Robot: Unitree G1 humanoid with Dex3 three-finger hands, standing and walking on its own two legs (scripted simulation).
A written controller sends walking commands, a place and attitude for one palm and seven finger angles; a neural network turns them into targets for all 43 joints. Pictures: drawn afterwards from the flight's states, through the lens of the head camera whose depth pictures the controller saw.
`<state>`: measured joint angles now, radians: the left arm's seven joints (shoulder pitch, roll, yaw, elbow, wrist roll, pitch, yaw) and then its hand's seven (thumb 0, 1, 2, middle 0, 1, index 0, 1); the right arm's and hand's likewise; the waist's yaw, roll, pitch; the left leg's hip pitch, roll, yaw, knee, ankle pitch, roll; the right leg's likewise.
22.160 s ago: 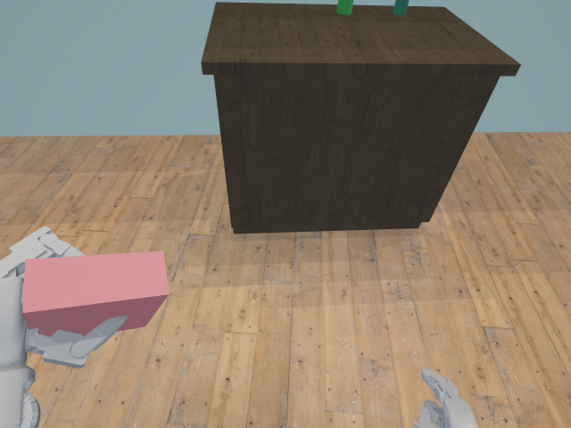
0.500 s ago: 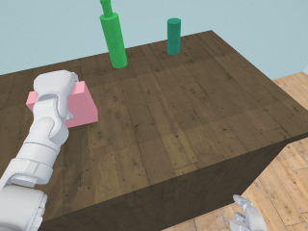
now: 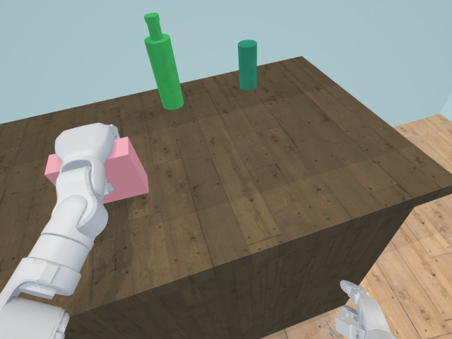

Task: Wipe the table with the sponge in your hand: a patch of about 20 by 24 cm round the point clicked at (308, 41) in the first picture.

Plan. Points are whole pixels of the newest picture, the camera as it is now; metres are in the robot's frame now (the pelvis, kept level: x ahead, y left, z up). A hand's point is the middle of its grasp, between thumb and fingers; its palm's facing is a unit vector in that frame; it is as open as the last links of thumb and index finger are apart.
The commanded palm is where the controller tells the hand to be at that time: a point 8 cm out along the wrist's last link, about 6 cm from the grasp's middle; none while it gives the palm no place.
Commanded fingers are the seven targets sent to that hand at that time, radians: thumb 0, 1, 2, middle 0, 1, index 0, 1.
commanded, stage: wipe back along the middle lane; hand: left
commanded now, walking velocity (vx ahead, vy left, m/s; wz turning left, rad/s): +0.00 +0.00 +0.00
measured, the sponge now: (106, 181) +0.36 +0.27 +0.10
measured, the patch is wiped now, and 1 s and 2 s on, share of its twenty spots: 0.65 0.75 0.95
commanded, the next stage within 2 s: slide across to the third lane in 0.96 s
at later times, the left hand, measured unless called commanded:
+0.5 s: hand (99, 184) +0.32 +0.25 +0.14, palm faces +0.11 -0.05 -0.99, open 8.8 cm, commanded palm +0.27 +0.23 +0.17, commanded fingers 0.00 0.10 1.30 -1.20 -1.60 -1.20 -1.60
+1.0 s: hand (97, 209) +0.27 +0.23 +0.15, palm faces +0.21 -0.11 -0.97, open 8.8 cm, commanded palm +0.21 +0.21 +0.17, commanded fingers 0.00 0.10 1.30 -1.20 -1.60 -1.20 -1.60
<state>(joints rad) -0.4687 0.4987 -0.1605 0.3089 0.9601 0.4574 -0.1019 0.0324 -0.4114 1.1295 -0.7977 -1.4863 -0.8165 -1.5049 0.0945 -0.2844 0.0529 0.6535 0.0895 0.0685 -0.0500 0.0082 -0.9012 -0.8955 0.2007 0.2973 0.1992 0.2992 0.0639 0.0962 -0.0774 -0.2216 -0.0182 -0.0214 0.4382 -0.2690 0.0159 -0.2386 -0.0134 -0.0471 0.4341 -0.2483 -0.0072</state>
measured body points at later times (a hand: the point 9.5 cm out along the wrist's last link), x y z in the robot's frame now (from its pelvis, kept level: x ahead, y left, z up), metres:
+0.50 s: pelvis +0.00 +0.00 +0.00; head -0.01 -0.04 +0.44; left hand +0.31 +0.25 +0.20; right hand +0.24 -0.21 -0.08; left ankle -0.03 +0.11 -0.74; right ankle -0.02 -0.12 -0.74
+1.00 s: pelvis -0.01 -0.01 -0.01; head -0.04 -0.05 +0.44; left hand +0.25 +0.23 +0.20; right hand +0.24 -0.20 -0.08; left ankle -0.03 +0.11 -0.74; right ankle -0.02 -0.12 -0.74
